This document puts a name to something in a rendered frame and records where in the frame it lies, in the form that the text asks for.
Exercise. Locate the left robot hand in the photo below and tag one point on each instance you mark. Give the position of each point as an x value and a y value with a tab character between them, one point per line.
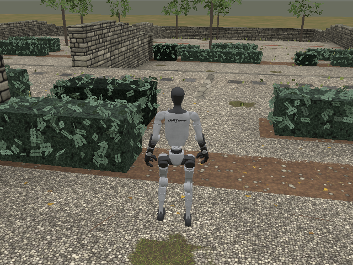
150	158

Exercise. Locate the left robot forearm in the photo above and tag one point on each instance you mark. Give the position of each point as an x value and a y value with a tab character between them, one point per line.
150	147

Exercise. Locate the robot head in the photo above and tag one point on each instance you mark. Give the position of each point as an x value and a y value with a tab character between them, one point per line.
177	95

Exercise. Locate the left robot foot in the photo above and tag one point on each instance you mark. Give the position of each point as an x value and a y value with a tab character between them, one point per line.
160	216

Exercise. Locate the right robot forearm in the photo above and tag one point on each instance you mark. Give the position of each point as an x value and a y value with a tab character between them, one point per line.
202	145

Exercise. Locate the left robot upper arm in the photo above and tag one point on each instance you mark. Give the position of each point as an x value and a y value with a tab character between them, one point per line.
157	125

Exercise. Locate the right robot hand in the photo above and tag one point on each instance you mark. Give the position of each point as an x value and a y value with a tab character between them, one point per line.
201	155

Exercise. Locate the right robot upper arm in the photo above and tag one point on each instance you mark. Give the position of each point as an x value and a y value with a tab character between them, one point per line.
197	125

